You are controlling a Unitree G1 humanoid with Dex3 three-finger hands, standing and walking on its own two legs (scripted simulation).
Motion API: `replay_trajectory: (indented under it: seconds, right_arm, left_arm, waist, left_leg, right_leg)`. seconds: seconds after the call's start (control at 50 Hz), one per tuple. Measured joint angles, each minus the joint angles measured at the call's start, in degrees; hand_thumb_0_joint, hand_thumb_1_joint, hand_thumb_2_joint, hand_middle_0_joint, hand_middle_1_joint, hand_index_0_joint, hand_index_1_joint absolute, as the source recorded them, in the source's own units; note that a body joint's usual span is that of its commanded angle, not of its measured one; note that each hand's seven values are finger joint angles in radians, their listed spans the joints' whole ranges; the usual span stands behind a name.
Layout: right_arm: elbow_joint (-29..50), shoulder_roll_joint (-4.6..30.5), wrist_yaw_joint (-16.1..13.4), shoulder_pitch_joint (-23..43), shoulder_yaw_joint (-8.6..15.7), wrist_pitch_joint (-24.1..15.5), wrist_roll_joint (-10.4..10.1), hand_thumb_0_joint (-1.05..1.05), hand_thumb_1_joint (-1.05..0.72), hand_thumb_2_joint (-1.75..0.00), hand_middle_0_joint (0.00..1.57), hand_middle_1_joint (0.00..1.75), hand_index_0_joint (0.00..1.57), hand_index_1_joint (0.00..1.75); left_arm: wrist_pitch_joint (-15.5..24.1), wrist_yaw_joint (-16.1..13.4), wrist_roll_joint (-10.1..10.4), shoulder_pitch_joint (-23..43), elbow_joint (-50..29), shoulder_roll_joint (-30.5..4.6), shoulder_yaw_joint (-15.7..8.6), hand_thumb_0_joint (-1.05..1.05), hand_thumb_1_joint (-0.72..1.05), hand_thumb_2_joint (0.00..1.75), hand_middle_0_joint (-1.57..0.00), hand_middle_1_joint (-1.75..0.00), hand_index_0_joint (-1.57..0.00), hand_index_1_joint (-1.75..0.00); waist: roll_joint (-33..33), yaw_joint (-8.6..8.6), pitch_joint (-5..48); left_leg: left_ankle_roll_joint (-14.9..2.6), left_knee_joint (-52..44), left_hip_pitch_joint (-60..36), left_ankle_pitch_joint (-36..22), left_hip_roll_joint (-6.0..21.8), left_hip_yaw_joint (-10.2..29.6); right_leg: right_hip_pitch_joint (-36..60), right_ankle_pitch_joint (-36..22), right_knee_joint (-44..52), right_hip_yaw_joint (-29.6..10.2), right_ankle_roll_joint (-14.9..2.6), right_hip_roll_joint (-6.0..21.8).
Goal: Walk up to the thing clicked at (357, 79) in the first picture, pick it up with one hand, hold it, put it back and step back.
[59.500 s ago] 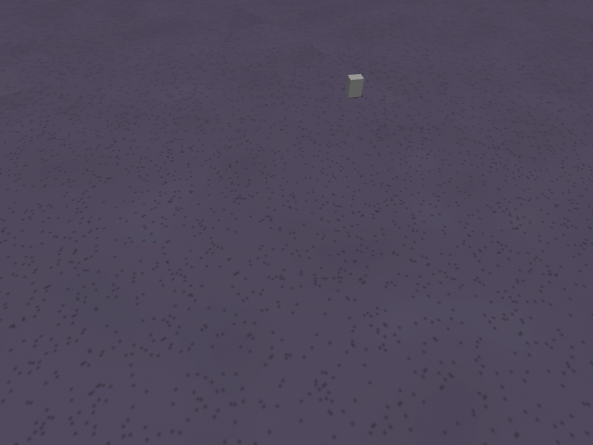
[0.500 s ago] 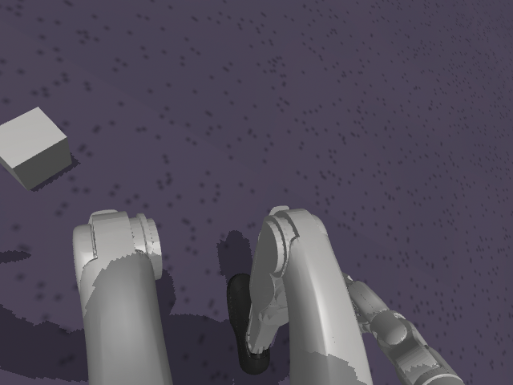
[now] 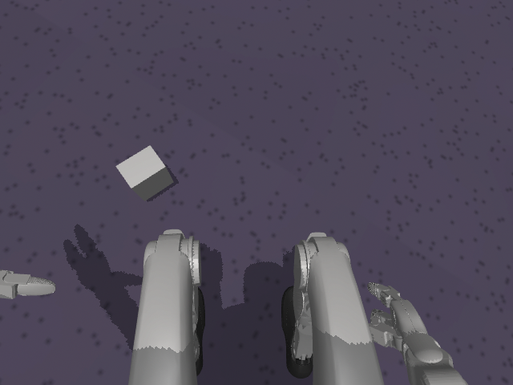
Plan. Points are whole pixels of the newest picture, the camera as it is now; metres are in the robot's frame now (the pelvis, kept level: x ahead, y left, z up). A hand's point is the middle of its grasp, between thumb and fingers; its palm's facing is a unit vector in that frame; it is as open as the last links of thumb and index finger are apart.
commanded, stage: home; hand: left
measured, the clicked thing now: (147, 174) +0.49 +0.27 -0.36
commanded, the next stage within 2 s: none
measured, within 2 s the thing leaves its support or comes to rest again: neither
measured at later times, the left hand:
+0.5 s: hand out of the picture +0.24 +0.25 +0.13, palm faces +0.28 -0.88 -0.39, open 17.4 cm
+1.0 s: hand out of the picture +0.23 +0.21 +0.24, palm faces +0.23 -0.93 -0.30, open 17.2 cm
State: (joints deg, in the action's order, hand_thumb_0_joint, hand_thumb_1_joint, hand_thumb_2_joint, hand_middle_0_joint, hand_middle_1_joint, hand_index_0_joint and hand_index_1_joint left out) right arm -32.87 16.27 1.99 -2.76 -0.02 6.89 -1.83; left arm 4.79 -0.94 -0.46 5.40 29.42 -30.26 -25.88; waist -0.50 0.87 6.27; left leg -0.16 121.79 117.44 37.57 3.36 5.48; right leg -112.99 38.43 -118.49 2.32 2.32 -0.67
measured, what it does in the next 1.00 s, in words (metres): rises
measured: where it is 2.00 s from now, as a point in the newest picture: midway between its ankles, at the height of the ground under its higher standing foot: (244, 348)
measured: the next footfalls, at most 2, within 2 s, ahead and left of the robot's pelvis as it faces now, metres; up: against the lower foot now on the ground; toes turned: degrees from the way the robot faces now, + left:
none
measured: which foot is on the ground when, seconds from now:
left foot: down 0.00-1.00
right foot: down 0.00-1.00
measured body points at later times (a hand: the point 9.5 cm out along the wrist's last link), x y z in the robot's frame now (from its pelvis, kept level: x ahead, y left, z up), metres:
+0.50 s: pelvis +0.06 -0.01 +0.23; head +0.15 +0.02 +0.67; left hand +0.22 +0.30 +0.16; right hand +0.27 -0.24 +0.15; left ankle +0.09 +0.13 -0.39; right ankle +0.10 -0.13 -0.39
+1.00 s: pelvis +0.09 +0.01 +0.30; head +0.11 +0.01 +0.75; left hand +0.22 +0.26 +0.26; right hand +0.28 -0.21 +0.23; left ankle +0.09 +0.13 -0.39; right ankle +0.10 -0.13 -0.39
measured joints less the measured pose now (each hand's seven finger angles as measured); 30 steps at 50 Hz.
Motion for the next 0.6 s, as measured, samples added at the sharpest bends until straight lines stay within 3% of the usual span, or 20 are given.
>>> replay_trajectory:
  seconds: [0.1,0.24,0.44,0.6]
  right_arm:
    - [2.0,-1.3,-2.8,-0.6,-0.1,-0.5,-1.0,0.01,-0.9,-0.9,0.2,0.3,0.2,0.3]
    - [3.2,-2.3,-6.8,-1.1,-0.1,-3.5,-0.8,0.01,-0.9,-0.9,0.2,0.3,0.2,0.3]
    - [3.9,-2.0,-10.4,-5.6,-0.2,-7.6,-0.7,0.01,-0.9,-0.9,0.2,0.3,0.2,0.3]
    - [4.4,-3.4,-12.6,-11.4,-1.2,-9.1,-0.3,0.01,-0.9,-0.9,0.2,0.3,0.2,0.3]
  left_arm:
    - [-5.5,-2.1,0.7,-5.7,-9.4,5.0,4.3,-0.01,-0.51,0.07,-0.06,-0.06,-0.07,-0.06]
    - [-11.3,-5.6,1.6,-11.4,-13.0,7.8,8.0,-0.01,-0.53,0.06,-0.06,-0.05,-0.07,-0.06]
    - [-18.2,-8.7,1.6,-18.0,-15.1,13.1,15.9,-0.01,-0.54,0.06,-0.06,-0.05,-0.07,-0.05]
    - [-22.2,-10.6,1.8,-25.1,-23.1,15.9,21.5,-0.01,-0.51,0.08,-0.06,-0.06,-0.07,-0.06]
  waist:
    - [0.7,-0.44,0.6]
    - [0.5,-1.47,2.8]
    - [-0.4,-2.28,3.8]
    - [-0.6,-3.14,3.5]
  left_leg:
    - [1.23,-9.1,-9.3,-0.4,0.0,-0.6]
    - [2.01,-22.1,-25.1,-1.1,0.0,-0.9]
    - [1.81,-40.4,-47.4,-4.2,-0.2,-1.8]
    - [1.27,-53.1,-63.6,-6.8,-0.2,-2.4]
  right_leg:
    - [8.4,0.0,7.9,0.2,-1.32,0.5]
    - [24.0,-0.4,20.4,0.8,-2.34,0.8]
    - [46.7,-3.8,39.4,1.0,-2.01,1.1]
    - [63.4,-7.1,53.3,1.0,-1.42,1.1]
